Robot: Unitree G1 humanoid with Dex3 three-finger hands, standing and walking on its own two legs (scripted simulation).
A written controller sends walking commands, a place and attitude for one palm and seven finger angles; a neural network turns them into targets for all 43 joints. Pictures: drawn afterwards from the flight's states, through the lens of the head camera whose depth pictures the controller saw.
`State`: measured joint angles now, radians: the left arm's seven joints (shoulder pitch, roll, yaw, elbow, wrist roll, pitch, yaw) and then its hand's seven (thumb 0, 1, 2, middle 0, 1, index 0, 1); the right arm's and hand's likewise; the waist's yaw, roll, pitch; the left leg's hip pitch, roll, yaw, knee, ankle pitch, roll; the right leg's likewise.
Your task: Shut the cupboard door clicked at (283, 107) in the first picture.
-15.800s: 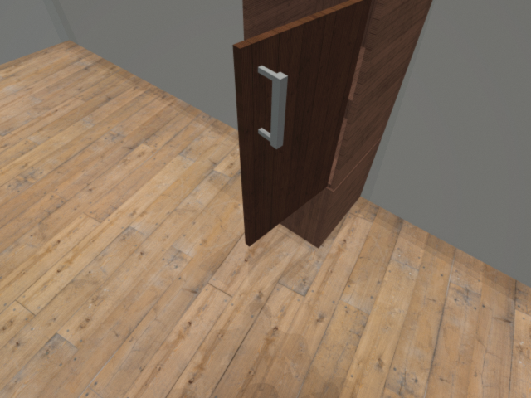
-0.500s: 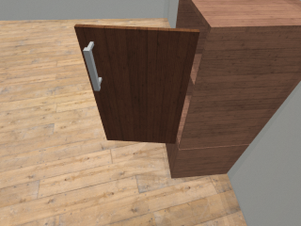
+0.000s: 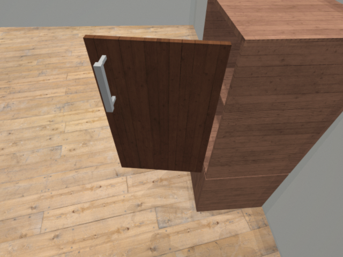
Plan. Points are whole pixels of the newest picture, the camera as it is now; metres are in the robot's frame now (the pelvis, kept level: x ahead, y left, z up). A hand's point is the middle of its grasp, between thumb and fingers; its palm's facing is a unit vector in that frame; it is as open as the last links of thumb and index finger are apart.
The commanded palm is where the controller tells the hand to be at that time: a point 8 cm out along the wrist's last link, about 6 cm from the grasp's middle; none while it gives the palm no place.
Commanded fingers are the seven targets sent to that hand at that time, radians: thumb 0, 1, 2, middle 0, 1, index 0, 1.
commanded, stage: shuffle to correct the standing spot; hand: left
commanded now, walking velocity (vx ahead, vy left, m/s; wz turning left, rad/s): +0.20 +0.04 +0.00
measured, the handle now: (106, 85) +0.51 +0.22 +0.13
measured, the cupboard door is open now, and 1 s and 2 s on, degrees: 82 82 82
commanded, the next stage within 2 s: come to a stop and stand still in 0.04 s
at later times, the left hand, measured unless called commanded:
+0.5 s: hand (97, 254) +0.16 +0.21 -0.17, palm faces +0.08 -0.97 -0.25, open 7.3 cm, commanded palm none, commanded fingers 0.00 0.90 0.90 -0.20 -0.30 -0.20 -0.30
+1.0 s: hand out of the picture +0.12 +0.29 -0.18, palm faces +0.02 -0.96 -0.27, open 7.4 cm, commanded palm none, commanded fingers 0.00 0.90 0.90 -0.20 -0.30 -0.20 -0.30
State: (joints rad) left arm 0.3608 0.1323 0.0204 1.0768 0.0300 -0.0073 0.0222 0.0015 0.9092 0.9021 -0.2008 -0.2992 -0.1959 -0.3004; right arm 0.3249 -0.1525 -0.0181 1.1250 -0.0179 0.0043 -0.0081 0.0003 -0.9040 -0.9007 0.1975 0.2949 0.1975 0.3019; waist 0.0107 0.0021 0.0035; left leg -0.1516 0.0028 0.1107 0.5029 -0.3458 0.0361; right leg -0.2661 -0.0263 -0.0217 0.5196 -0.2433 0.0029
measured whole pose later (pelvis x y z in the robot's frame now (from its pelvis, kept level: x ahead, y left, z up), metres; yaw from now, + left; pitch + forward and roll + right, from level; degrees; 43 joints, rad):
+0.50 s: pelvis +0.09 +0.02 -0.01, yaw +3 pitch -1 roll +0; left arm 0.17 0.19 0.06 0.97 0.02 -0.02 0.05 0.00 0.92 0.90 -0.20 -0.30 -0.19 -0.30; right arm 0.34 -0.10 -0.04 1.11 0.00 0.03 -0.05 0.00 -0.90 -0.90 0.20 0.30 0.20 0.30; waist -0.01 0.00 0.12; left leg -0.22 -0.03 0.04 0.95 -0.54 0.00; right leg -0.32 -0.03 -0.10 0.59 -0.24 -0.04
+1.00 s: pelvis +0.07 +0.09 -0.02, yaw +0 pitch -1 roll -1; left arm 0.31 0.23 0.02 0.89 0.04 0.04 0.04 0.00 0.91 0.90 -0.20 -0.30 -0.20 -0.30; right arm 0.18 -0.19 -0.05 0.86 -0.03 0.03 0.00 0.00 -0.90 -0.90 0.20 0.29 0.20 0.30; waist 0.01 0.01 -0.01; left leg -0.36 0.00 0.09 0.72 -0.35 0.06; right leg -0.39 -0.05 0.02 0.67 -0.28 0.03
